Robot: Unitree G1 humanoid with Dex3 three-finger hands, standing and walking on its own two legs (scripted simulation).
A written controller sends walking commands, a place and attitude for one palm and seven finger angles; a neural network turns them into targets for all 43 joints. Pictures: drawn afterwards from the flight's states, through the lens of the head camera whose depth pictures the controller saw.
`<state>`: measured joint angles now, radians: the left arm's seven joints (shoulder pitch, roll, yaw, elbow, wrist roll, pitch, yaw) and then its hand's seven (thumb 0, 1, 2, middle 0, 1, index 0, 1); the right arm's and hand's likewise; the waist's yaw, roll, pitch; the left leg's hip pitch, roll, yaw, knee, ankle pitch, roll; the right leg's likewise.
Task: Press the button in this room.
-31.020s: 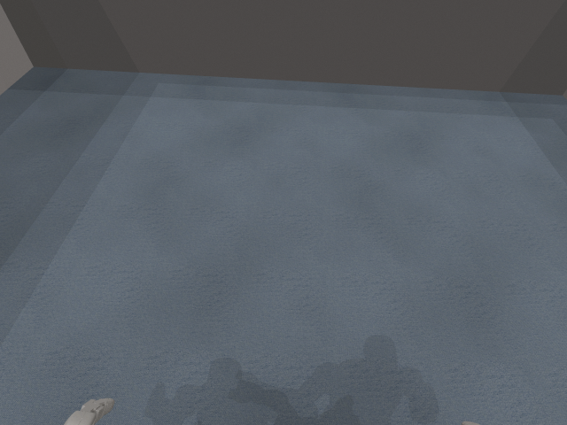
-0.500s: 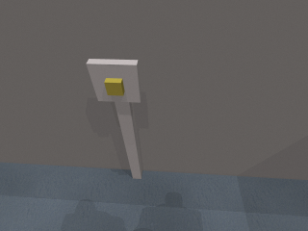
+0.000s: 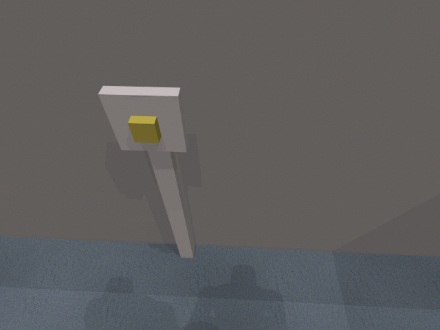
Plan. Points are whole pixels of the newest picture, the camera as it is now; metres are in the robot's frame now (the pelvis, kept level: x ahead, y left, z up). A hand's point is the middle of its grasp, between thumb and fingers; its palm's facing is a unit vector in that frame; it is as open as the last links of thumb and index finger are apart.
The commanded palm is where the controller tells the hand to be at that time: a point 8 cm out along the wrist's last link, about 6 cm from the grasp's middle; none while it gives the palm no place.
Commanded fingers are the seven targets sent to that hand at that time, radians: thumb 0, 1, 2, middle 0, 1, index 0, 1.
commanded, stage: come to a stop and stand still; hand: left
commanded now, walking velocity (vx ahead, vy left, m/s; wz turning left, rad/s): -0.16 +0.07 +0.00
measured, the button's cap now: (145, 128) +0.50 +0.20 +0.08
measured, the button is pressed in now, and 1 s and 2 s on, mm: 0 0 0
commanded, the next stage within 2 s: look again from close up in 1.66 s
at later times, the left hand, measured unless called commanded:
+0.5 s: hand out of the picture +0.00 +0.21 -0.17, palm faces +0.04 -0.96 -0.26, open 7.4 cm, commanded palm none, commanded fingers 0.00 0.90 0.90 -0.20 -0.30 -0.20 -0.30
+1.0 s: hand out of the picture -0.06 +0.18 -0.16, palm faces -0.01 -0.98 -0.21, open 7.4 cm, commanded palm none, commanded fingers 0.00 0.90 0.90 -0.20 -0.30 -0.20 -0.30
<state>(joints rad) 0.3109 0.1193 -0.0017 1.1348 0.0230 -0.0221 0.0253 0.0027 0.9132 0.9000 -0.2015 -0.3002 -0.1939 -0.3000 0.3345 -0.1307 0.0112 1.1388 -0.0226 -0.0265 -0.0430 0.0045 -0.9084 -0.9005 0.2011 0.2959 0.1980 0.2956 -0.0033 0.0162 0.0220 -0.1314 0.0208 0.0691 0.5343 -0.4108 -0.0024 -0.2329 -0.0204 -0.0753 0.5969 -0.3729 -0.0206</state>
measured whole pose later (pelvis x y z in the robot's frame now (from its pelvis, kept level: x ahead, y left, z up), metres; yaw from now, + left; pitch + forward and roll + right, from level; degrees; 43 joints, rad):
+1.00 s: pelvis -0.05 +0.01 +0.01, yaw +0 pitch +0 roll +1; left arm 0.30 0.14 -0.03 1.09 0.01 0.00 0.02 0.00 0.91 0.90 -0.20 -0.30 -0.20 -0.30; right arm 0.36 -0.18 0.02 1.10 -0.02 -0.01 -0.02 0.01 -0.91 -0.90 0.20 0.30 0.20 0.30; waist -0.01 0.03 0.03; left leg -0.17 0.00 0.11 0.44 -0.28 0.02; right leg -0.27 -0.03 -0.05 0.51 -0.24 -0.01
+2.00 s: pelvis -0.01 -0.03 +0.01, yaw +1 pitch +0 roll +0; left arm 0.27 0.15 -0.01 1.13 0.01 -0.02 0.03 0.01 0.92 0.90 -0.20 -0.30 -0.20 -0.30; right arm 0.29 -0.13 0.02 1.15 -0.02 -0.02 -0.05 0.00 -0.91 -0.90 0.20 0.30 0.20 0.30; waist 0.00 0.02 0.02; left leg -0.09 0.06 0.07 0.41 -0.32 -0.04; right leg -0.18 0.02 -0.10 0.47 -0.29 -0.06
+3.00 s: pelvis -0.10 +0.01 -0.07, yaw +4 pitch +10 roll -3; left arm 0.37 0.20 0.01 -0.14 -0.19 -0.46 -0.25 0.02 0.91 0.90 -0.90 -1.07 -0.89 -1.07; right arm 0.17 -0.19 0.06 0.50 0.01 -0.21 -0.02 0.01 -0.90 -0.90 0.20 0.30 0.20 0.30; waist 0.03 0.03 -0.09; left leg -0.80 0.03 0.00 1.15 -0.54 0.02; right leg -0.80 -0.05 -0.14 1.07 -0.44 -0.02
